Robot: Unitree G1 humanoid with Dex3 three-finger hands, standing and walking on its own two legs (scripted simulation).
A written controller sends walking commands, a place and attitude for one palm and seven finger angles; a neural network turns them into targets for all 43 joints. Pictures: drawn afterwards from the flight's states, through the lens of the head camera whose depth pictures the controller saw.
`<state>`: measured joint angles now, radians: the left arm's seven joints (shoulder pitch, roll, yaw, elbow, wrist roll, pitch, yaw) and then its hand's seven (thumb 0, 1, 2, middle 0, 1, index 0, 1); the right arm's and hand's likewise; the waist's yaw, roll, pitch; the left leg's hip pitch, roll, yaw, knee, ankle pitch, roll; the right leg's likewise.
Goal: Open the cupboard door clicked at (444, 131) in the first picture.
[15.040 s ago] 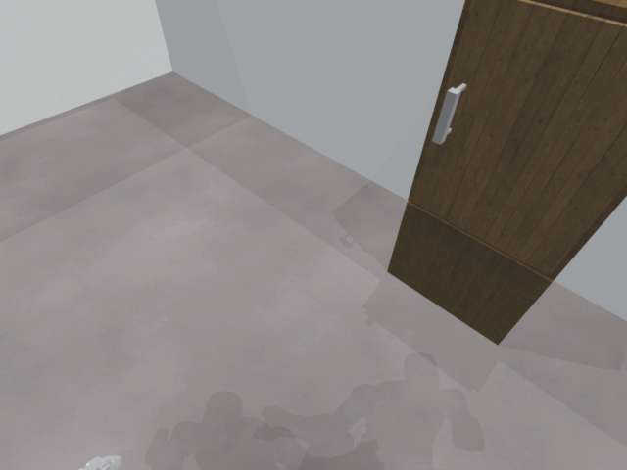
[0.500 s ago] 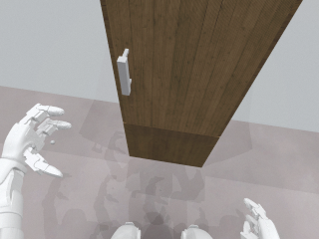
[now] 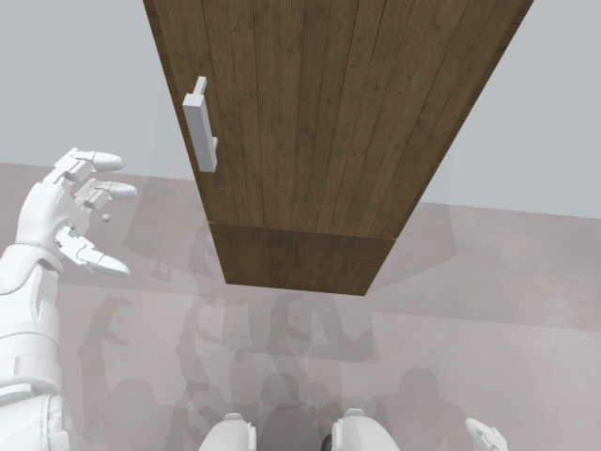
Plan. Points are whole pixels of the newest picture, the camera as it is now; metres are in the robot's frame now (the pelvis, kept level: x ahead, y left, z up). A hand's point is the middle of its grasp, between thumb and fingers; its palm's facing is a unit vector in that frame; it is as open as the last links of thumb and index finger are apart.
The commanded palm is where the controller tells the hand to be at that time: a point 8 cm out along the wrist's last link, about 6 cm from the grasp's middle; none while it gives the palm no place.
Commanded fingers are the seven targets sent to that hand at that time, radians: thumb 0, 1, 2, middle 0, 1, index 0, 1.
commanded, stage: move the hooked fingers beside the handle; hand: left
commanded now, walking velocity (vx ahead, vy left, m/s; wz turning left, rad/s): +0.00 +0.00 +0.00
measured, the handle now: (204, 126) +0.57 +0.16 +0.05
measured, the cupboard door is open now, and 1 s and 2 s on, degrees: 0 0 0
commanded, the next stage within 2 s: slide the fingers in behind the handle in 1.70 s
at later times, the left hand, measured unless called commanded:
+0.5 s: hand (137, 173) +0.46 +0.23 +0.06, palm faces -0.10 -0.99 -0.01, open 14.0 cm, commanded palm +0.45 +0.28 +0.06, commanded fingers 0.00 -0.50 0.30 -0.30 -1.20 -0.30 -1.20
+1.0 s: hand (165, 137) +0.53 +0.21 +0.06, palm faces -0.09 -1.00 -0.02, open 14.0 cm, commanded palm +0.51 +0.25 +0.06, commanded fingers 0.00 -0.50 0.30 -0.30 -1.20 -0.30 -1.20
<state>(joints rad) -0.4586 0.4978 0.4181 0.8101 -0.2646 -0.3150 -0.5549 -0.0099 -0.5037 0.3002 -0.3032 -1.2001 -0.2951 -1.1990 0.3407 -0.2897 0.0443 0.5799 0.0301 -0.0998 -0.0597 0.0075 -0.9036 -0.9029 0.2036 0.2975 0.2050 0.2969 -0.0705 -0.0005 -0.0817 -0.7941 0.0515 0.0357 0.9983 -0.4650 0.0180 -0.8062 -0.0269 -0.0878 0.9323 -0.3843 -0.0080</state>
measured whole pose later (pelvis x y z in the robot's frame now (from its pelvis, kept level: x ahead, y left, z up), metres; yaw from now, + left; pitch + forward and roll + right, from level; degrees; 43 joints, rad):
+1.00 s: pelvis +0.00 +0.01 -0.02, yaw -2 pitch +24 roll -3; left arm -0.99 0.67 0.46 1.23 -0.07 -0.34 -0.41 -0.01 -0.50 0.30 -0.30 -1.20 -0.30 -1.20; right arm 0.41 -0.28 0.06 0.59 -0.01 0.06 -0.02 0.00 -0.91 -0.90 0.20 0.30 0.20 0.30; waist -0.22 0.02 -0.08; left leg -1.01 0.07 0.04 1.10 -0.49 0.03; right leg -1.02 -0.01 -0.08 0.99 -0.38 0.00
